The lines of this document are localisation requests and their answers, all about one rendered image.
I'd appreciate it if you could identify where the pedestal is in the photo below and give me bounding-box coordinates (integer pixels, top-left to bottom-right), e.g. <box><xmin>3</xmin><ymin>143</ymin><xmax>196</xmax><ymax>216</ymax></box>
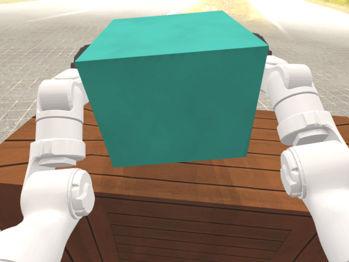
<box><xmin>0</xmin><ymin>102</ymin><xmax>349</xmax><ymax>262</ymax></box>

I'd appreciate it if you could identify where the right robot forearm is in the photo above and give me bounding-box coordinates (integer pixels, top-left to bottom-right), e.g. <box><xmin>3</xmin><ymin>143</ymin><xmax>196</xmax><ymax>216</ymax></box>
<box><xmin>260</xmin><ymin>55</ymin><xmax>349</xmax><ymax>152</ymax></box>

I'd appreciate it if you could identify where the left robot forearm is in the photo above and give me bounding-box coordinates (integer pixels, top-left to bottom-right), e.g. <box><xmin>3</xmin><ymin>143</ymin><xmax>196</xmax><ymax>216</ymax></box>
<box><xmin>20</xmin><ymin>69</ymin><xmax>89</xmax><ymax>215</ymax></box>

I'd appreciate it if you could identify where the carton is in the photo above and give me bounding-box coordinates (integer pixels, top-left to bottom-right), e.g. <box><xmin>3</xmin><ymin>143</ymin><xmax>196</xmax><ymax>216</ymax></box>
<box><xmin>75</xmin><ymin>10</ymin><xmax>269</xmax><ymax>168</ymax></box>

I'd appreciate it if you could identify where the right robot hand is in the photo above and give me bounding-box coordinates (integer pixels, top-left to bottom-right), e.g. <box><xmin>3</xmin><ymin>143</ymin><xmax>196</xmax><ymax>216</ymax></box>
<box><xmin>253</xmin><ymin>33</ymin><xmax>272</xmax><ymax>56</ymax></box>

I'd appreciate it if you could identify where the left robot upper arm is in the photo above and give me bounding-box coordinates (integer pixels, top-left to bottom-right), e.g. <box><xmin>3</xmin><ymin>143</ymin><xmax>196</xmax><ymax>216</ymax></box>
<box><xmin>0</xmin><ymin>168</ymin><xmax>95</xmax><ymax>262</ymax></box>

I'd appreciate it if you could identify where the right robot upper arm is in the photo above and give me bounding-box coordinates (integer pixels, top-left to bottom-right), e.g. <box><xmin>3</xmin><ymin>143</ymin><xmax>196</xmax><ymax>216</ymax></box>
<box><xmin>280</xmin><ymin>140</ymin><xmax>349</xmax><ymax>262</ymax></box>

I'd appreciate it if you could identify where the left robot hand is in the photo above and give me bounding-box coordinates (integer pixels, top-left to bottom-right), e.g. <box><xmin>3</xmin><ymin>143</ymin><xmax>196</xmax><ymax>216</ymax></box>
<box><xmin>71</xmin><ymin>44</ymin><xmax>90</xmax><ymax>69</ymax></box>

